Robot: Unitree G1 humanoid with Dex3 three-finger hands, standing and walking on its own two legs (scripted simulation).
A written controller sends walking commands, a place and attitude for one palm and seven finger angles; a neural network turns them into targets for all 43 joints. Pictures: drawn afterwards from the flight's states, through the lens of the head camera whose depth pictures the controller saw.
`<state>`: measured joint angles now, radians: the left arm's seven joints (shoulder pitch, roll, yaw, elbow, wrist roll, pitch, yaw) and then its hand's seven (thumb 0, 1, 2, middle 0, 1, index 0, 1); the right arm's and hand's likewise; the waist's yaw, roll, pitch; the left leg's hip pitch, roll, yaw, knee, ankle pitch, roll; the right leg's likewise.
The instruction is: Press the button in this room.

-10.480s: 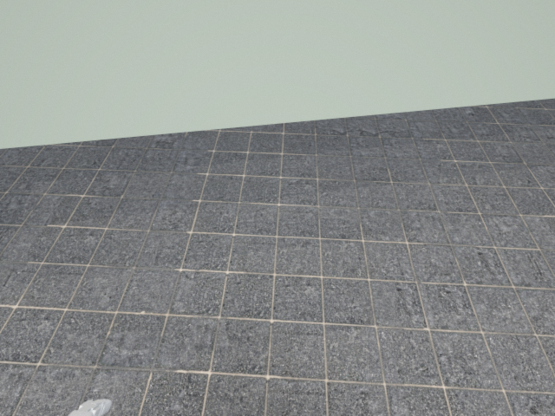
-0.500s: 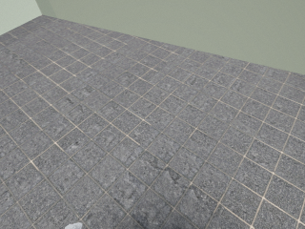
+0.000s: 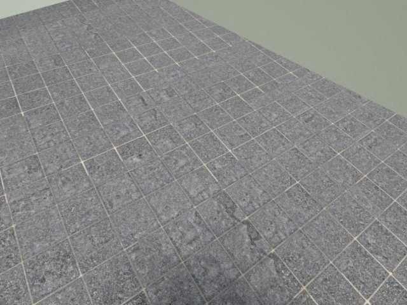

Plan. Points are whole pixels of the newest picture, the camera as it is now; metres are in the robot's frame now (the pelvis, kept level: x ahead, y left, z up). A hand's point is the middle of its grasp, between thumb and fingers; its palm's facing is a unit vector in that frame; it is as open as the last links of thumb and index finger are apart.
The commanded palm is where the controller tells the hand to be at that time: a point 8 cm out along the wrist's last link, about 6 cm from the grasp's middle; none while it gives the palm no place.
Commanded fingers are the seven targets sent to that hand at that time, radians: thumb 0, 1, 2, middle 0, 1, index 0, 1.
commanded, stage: turn or walk to find it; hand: left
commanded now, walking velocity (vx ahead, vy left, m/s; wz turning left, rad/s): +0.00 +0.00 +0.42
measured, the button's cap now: out of the picture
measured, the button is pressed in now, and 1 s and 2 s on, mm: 0 0 0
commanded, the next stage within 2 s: none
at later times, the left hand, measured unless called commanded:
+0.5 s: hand out of the picture +0.05 +0.17 -0.13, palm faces +0.22 -0.94 -0.27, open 7.4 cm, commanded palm none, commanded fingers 0.00 0.90 0.90 -0.20 -0.30 -0.20 -0.30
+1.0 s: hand out of the picture -0.12 +0.22 -0.16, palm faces +0.47 -0.85 -0.24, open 7.4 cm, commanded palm none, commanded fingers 0.00 0.90 0.90 -0.20 -0.30 -0.20 -0.30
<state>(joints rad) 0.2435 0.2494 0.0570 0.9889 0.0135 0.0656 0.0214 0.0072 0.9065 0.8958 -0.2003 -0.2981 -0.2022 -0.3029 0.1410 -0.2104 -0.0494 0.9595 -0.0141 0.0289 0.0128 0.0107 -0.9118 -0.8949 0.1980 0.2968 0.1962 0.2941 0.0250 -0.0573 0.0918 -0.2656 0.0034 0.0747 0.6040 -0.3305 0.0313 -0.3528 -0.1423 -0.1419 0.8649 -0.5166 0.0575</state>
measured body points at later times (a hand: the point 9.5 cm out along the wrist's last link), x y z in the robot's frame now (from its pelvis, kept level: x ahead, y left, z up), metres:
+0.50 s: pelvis -0.01 -0.03 +0.01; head +0.01 -0.06 +0.46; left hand +0.03 +0.22 -0.11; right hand +0.08 -0.27 -0.16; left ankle -0.05 +0.10 -0.66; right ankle +0.01 -0.13 -0.73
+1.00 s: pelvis -0.06 +0.01 +0.01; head -0.04 +0.04 +0.46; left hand -0.14 +0.27 -0.15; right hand +0.14 -0.17 -0.12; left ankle -0.08 +0.10 -0.73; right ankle -0.01 -0.13 -0.65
